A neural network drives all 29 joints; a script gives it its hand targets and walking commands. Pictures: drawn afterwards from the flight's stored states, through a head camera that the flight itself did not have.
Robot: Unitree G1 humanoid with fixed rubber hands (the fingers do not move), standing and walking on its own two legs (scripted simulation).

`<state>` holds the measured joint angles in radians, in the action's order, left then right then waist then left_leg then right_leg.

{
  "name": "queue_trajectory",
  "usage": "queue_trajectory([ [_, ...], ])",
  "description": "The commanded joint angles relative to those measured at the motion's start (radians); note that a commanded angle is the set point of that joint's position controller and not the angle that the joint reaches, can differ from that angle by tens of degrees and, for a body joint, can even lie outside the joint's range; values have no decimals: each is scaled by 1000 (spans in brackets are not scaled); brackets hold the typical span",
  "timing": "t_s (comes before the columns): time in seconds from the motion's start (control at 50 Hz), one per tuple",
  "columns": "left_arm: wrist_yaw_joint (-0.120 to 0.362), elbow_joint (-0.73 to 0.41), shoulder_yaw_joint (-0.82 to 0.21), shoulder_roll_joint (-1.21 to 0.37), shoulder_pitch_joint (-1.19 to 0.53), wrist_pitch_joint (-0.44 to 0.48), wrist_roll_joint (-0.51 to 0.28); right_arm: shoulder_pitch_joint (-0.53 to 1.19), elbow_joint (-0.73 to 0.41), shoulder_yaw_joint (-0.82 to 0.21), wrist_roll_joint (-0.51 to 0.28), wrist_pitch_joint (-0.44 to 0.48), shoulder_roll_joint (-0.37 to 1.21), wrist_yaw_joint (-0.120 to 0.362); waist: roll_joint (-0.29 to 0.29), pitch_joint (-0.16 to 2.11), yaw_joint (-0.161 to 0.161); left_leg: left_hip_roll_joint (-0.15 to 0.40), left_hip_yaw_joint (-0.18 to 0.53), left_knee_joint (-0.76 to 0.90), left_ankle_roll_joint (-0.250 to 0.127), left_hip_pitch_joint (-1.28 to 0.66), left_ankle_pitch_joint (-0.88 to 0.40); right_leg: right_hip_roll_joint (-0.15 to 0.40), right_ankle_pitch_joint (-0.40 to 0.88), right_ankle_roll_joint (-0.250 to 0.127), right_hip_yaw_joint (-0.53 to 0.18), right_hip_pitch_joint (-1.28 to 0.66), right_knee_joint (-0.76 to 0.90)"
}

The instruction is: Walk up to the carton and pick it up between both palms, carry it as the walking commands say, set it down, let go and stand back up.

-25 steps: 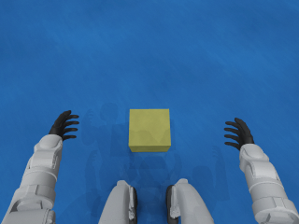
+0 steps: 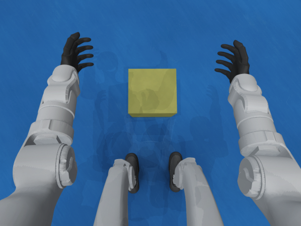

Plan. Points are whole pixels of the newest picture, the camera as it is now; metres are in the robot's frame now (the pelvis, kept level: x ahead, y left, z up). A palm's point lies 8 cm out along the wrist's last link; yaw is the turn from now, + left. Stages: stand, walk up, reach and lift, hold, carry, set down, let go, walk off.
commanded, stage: reach and lift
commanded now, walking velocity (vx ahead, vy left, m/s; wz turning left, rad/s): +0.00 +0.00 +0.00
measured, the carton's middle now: (151, 95) +0.51 +0.00 -0.56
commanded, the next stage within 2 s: none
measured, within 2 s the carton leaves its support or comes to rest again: neither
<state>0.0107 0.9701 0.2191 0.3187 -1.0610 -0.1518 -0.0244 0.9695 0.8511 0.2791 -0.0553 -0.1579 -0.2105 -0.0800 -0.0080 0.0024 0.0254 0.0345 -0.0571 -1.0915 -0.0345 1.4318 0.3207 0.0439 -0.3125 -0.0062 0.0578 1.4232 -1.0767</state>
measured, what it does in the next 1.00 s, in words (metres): lowers itself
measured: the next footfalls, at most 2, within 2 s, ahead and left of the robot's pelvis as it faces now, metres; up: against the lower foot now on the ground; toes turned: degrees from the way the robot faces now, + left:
none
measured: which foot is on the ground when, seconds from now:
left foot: down 0.00-1.00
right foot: down 0.00-1.00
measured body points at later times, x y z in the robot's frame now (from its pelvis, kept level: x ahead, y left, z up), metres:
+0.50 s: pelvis +0.00 +0.00 -0.05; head +0.31 +0.00 +0.27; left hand +0.53 +0.19 -0.18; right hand +0.51 -0.20 -0.18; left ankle +0.08 +0.10 -0.63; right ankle +0.08 -0.12 -0.63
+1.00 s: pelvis -0.03 -0.01 -0.19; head +0.32 +0.00 +0.10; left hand +0.53 +0.19 -0.33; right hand +0.51 -0.19 -0.34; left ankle +0.08 +0.10 -0.63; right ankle +0.08 -0.12 -0.63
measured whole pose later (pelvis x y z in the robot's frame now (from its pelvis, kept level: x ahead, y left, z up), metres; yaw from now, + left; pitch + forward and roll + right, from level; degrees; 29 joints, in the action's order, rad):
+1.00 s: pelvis -0.03 -0.01 -0.19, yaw -1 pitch +47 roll -2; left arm -0.08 1.07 0.13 0.38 -1.33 -0.10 -0.15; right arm 1.24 0.95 0.22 -0.15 -0.11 -0.25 -0.16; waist 0.00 -0.05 0.02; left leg 0.05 -0.02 -1.84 -0.03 2.14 0.51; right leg 0.06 -0.51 -0.03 0.06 2.13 -1.83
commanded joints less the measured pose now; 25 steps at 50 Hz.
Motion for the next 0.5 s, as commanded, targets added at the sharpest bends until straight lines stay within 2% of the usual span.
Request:
queue_trajectory([
  [0.0, -12, -99, 31, 126, -294, 43, 4, 266, -98, 39, 18, 44, -125, 0, -40, 1013, 5, -91, 92, 56, 38, -593, -360, -110, 282, 32, -30, -351, 60],
  [0.14, -15, -117, 63, 72, -278, 59, 49, 247, -87, 82, 61, 75, -96, 14, -44, 1107, 12, -90, 111, 45, 43, -604, -511, -114, 415, 29, -37, -323, 61],
  [0.2, -10, -140, 86, 64, -258, 67, 72, 238, -113, 94, 75, 86, -80, 20, -39, 1105, 2, -89, 113, 37, 44, -556, -527, -113, 438, 29, -46, -305, 53],
  [0.28, 1, -159, 106, 69, -257, 73, 86, 242, -136, 98, 83, 88, -59, 24, -24, 1075, -8, -91, 102, 14, 45, -441, -465, -110, 413, 33, -53, -297, 21],
  [0.4, 9, -75, 90, 61, -294, 69, 73, 277, -57, 92, 80, 81, -40, 18, -24, 951, -5, -94, 85, -99, 52, -226, -283, -111, 245, 34, -41, -112, -101],
  [0.48, -5, -44, 70, 75, -321, 66, 52, 302, -34, 84, 65, 81, -55, -1, -29, 977, 1, -100, 73, -211, 54, -150, -220, -118, 173, 34, -28, -27, -211],
])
